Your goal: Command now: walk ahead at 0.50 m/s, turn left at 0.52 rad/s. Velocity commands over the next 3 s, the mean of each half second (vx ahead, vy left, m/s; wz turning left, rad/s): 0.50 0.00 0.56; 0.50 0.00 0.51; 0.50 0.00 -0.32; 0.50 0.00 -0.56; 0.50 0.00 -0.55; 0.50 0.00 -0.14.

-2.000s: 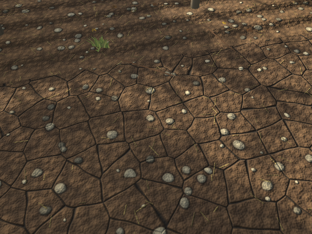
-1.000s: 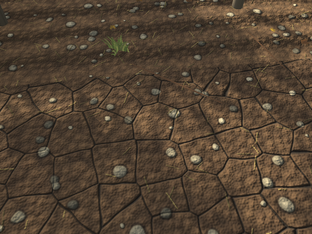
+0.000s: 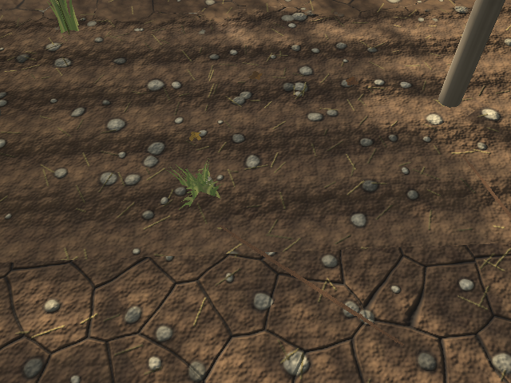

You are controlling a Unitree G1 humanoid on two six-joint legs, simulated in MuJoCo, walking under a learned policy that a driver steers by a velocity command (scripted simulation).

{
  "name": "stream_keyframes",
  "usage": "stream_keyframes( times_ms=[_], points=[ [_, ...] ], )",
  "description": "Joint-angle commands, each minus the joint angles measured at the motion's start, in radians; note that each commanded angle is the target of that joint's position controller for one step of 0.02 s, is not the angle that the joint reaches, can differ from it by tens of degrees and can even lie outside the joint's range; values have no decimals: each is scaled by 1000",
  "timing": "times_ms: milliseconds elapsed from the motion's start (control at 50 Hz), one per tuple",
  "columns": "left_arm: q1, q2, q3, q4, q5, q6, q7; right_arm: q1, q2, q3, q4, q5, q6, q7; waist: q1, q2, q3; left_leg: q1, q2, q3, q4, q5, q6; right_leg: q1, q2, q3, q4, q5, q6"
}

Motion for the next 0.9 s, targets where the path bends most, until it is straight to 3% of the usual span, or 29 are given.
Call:
stream_keyframes(
  times_ms=[20,40,60,100,160,220,300,360,380,400,420,440,460,480,500,520,580,640,720,820,840,880,900],
  points=[
    [-117,142,18,-140,-22,-86,-18,248,-140,-39,-1,-7,-6,-24,-113,48,-204,720,324,-562,-290,63,232,-637,-38,146,263,88,-39],
    [-140,144,28,-141,5,-83,-8,178,-106,-29,-19,-7,-9,-22,-71,-7,-142,563,288,-476,-309,164,209,-565,-63,136,169,130,-30],
    [-126,146,35,-147,14,-68,-4,148,-89,-21,-36,-13,-11,-23,-36,-3,-127,468,267,-435,-335,228,206,-492,-80,139,125,151,-19],
    [-112,119,38,-164,22,-43,0,149,-113,-24,-42,-4,-10,-31,-1,4,-92,365,253,-404,-364,266,211,-453,-85,123,26,156,11],
    [-219,86,26,-205,31,-27,5,188,-163,-37,-47,0,-7,-50,-20,23,-36,248,207,-327,-387,276,182,-433,-59,83,-214,306,45],
    [-334,63,14,-243,25,-32,-4,240,-170,-41,-37,2,3,-55,-67,64,-26,178,140,-275,-363,225,117,-315,10,60,-461,553,40],
    [-400,107,20,-286,6,-34,-13,294,-153,-39,-18,13,9,-55,-88,87,-33,268,177,-377,-301,96,84,-271,31,110,-582,573,27],
    [-347,155,34,-285,4,-51,-19,280,-157,-43,-29,6,13,-65,-42,117,-47,350,207,-454,-195,117,66,-203,25,126,-625,460,-10],
    [-263,176,46,-264,10,-55,-15,270,-139,-37,-41,2,14,-64,1,115,-88,341,171,-444,-115,174,46,-83,22,114,-653,445,-36],
    [-125,213,59,-243,26,-59,-11,249,-99,-22,-62,-7,9,-58,68,76,-199,254,119,-391,86,152,17,146,-74,184,-614,435,-87],
    [22,292,78,-228,44,-52,-3,350,-41,-5,-80,1,1,-57,69,-129,-356,-31,-10,-256,420,-133,-57,519,-300,500,-620,365,-214],
    [60,276,78,-200,21,-38,-12,410,-68,3,-93,22,-3,-56,49,-341,-413,-250,6,-214,631,-456,-76,610,-430,840,-715,125,-298],
    [0,181,53,-230,12,-32,-13,355,-162,-19,-82,26,1,-57,64,-191,-275,-322,69,-236,718,-385,-81,492,-387,756,-751,-15,-256],
    [-57,145,41,-241,15,-22,-11,269,-182,-26,-98,16,9,-58,64,-103,-162,-320,104,-195,724,-297,-84,348,-340,596,-769,35,-208],
    [-110,129,32,-239,22,-16,-13,228,-169,-28,-111,5,13,-57,39,-63,-83,-286,135,-177,681,-236,-87,209,-295,483,-803,144,-191],
    [-138,110,25,-235,28,-15,-15,217,-153,-32,-117,0,19,-55,13,-78,-45,-251,165,-176,635,-199,-84,126,-259,398,-831,219,-179],
    [-141,124,32,-213,25,-25,-20,224,-93,-24,-135,8,36,-48,-11,-102,-27,-205,198,-146,573,-132,-89,41,-226,243,-903,339,-188],
    [-122,158,46,-192,24,-30,-16,175,-88,-22,-165,3,40,-45,-10,-66,-24,-254,208,-155,464,-11,-105,73,-238,144,-928,458,-204],
    [-102,183,51,-179,19,-17,-10,75,-75,-11,-193,4,29,-21,23,-58,-4,-211,195,-100,238,182,-102,101,-205,-8,-930,534,-171],
    [-19,227,63,-148,2,9,-5,-72,-69,0,-260,5,29,7,70,-52,50,-214,171,-31,80,141,-76,222,-250,-76,-897,565,-151],
    [-14,236,66,-144,-3,17,-5,-82,-76,-2,-271,5,30,12,64,-57,53,-207,161,-16,63,95,-62,252,-261,-88,-872,622,-143],
    [-6,261,71,-137,-15,28,-3,-57,-95,-12,-280,-3,33,15,29,-82,15,-90,105,28,36,-19,-24,272,-269,-114,-765,924,-131],
    [-1,271,71,-127,-19,33,-3,15,-115,-26,-266,-7,34,12,-23,-92,-32,37,65,45,8,-52,2,263,-265,-123,-658,1079,-126]
  ],
)
Next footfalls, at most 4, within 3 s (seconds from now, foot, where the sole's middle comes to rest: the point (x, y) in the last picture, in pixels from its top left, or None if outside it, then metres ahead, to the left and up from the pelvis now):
0.40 right None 0.44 -0.10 -0.76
0.94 left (173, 332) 0.57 0.26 -0.76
1.48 right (208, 214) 0.95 0.20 -0.76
1.96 left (138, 157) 1.18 0.45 -0.76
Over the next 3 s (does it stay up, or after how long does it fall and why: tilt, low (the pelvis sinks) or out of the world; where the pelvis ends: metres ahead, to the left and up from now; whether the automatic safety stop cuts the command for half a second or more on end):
stays up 1.58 0.23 0.00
